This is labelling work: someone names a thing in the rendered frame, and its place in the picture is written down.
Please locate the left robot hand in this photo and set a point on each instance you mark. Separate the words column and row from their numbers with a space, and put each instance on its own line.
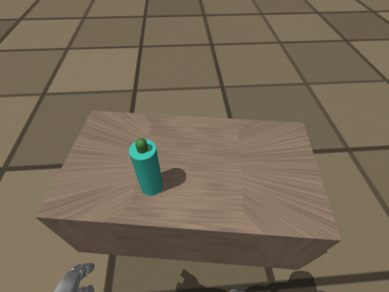
column 71, row 280

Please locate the bottle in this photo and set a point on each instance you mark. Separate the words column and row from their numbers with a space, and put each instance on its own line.
column 144, row 157

